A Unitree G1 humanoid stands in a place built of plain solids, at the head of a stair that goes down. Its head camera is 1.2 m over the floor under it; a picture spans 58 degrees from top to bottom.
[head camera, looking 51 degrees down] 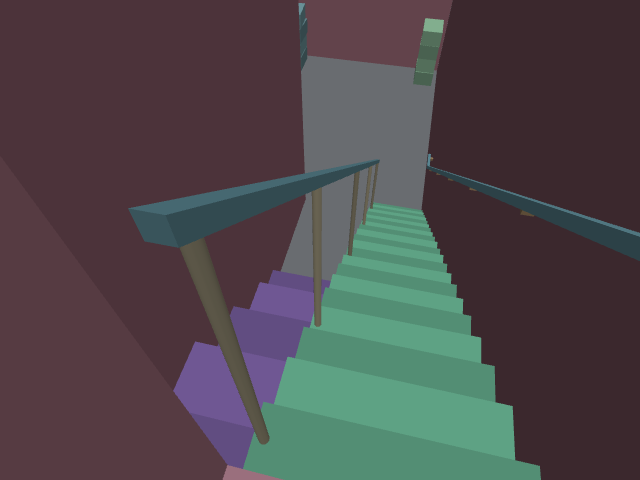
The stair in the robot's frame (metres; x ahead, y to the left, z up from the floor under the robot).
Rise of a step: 0.19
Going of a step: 0.23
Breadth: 0.84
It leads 13 degrees to the right of straight ahead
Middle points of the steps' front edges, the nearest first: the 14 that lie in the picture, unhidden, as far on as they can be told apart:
0.38 -0.23 -0.20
0.61 -0.28 -0.39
0.84 -0.34 -0.58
1.07 -0.39 -0.77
1.30 -0.44 -0.97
1.53 -0.49 -1.16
1.75 -0.55 -1.35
1.98 -0.60 -1.55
2.21 -0.65 -1.73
2.45 -0.70 -1.93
2.67 -0.76 -2.12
2.91 -0.81 -2.31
3.13 -0.86 -2.50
3.36 -0.91 -2.69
